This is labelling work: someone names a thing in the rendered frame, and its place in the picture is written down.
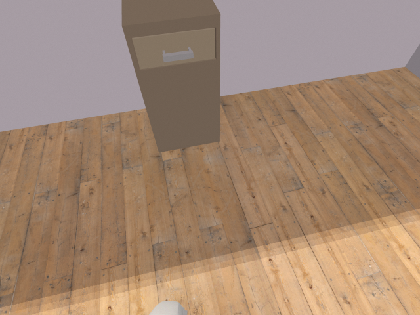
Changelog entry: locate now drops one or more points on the handle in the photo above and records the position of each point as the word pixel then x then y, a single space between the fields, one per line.
pixel 182 55

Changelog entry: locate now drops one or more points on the cabinet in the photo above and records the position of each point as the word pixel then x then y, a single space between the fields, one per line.
pixel 182 100

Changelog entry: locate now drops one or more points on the robot left thigh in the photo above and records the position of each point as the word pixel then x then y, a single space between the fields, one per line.
pixel 169 308

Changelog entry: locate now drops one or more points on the drawer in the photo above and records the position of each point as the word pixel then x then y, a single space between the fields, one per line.
pixel 149 49

